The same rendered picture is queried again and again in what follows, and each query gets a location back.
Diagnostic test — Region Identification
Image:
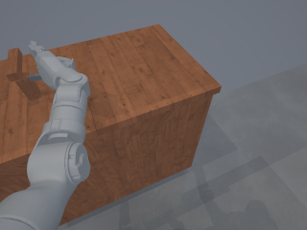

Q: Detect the counter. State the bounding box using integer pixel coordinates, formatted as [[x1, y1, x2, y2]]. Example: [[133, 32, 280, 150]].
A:
[[0, 24, 222, 226]]

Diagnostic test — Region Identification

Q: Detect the tap lever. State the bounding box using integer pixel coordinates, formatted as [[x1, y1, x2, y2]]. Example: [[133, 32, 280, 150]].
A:
[[28, 73, 42, 81]]

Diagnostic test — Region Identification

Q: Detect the robot left hand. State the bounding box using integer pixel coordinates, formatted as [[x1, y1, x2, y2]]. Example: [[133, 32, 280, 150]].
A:
[[28, 40, 76, 90]]

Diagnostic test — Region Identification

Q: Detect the left robot forearm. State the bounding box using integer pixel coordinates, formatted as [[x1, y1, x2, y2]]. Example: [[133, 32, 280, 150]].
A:
[[27, 67, 91, 181]]

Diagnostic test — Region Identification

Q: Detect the robot left upper arm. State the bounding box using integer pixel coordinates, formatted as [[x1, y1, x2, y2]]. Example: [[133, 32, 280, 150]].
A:
[[0, 141, 91, 230]]

